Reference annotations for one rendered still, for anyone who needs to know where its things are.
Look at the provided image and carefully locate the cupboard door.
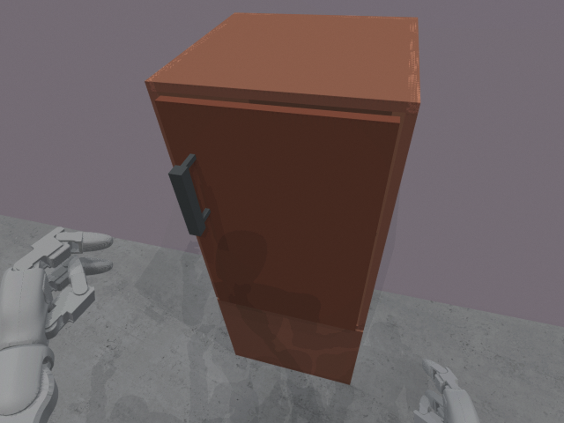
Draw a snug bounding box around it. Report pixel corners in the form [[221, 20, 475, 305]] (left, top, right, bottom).
[[155, 95, 400, 331]]

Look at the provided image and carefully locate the robot left hand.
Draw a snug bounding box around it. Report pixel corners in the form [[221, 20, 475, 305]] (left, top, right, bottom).
[[0, 226, 113, 351]]

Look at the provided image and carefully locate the robot left forearm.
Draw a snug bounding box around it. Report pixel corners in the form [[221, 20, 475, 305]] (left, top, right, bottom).
[[0, 344, 58, 423]]

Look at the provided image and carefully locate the handle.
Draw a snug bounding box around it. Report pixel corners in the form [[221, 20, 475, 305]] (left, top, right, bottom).
[[168, 154, 211, 236]]

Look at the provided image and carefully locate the robot right hand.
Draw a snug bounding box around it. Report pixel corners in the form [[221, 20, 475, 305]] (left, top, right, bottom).
[[413, 359, 480, 423]]

